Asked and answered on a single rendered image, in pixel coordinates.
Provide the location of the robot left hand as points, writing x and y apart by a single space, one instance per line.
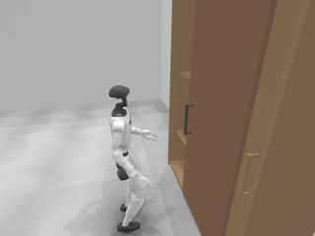
146 134

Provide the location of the wardrobe door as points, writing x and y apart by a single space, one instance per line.
230 41
283 31

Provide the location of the robot right forearm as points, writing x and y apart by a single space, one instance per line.
126 165

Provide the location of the robot left forearm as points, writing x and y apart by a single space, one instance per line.
137 131

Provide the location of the robot right hand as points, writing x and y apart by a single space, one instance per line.
144 182

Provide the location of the handle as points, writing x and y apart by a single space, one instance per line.
186 118
244 175

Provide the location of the robot right shin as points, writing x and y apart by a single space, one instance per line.
131 210

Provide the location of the right robot upper arm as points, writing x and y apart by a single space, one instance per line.
118 128

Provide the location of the left robot foot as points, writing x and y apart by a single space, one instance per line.
123 207

